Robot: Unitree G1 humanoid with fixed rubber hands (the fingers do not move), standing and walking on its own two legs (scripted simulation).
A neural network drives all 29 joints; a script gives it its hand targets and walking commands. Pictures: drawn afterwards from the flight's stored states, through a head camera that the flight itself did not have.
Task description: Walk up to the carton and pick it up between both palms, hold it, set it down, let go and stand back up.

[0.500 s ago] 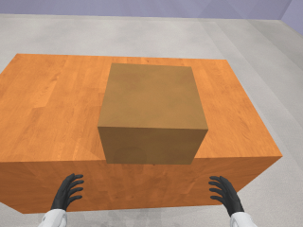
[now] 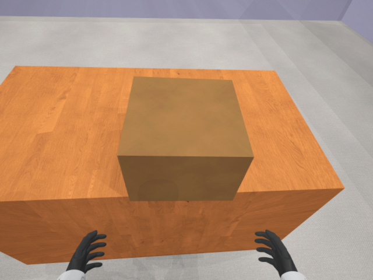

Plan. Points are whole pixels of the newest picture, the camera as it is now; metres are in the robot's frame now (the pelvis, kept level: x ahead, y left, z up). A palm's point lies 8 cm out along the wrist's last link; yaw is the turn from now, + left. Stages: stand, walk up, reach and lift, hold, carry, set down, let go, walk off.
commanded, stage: let go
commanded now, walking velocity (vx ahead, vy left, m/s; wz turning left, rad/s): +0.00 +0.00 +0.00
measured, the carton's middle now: (182, 138) +0.48 +0.01 -0.01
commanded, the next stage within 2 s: stand in 0.44 s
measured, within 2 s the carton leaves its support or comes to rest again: neither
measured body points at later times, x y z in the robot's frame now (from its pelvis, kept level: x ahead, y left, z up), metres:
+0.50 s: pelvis -0.01 +0.00 +0.00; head -0.01 +0.01 +0.45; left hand +0.16 +0.23 -0.10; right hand +0.15 -0.23 -0.09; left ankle +0.00 +0.11 -0.75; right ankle -0.02 -0.10 -0.75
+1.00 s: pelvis +0.00 +0.00 +0.00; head -0.03 +0.01 +0.44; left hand +0.02 +0.26 -0.15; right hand +0.07 -0.23 -0.14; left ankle +0.00 +0.11 -0.75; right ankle -0.02 -0.10 -0.75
